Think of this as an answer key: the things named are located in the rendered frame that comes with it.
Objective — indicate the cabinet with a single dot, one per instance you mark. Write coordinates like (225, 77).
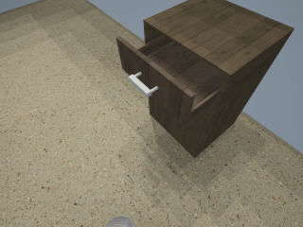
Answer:
(237, 41)

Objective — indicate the drawer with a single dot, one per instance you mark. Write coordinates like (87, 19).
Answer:
(187, 85)

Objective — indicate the left robot thigh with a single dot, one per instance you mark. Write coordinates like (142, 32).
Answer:
(120, 222)

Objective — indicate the handle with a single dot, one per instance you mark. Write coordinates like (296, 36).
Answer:
(140, 86)

